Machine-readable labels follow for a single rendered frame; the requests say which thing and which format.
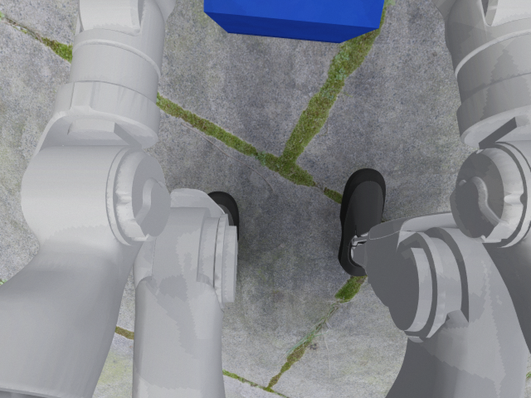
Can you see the robot left shin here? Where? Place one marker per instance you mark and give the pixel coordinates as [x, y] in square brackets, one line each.
[183, 197]

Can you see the left robot thigh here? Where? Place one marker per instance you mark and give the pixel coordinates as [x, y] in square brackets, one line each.
[178, 316]

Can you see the robot right forearm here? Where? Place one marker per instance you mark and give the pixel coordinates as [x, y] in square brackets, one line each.
[490, 46]

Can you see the carton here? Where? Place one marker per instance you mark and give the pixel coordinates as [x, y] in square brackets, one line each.
[333, 21]

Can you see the robot left upper arm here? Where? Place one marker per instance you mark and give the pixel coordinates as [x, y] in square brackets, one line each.
[91, 207]

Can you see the robot right upper arm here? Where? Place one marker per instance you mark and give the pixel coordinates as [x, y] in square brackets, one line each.
[491, 204]

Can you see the robot left forearm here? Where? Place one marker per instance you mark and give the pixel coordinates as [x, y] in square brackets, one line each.
[111, 95]

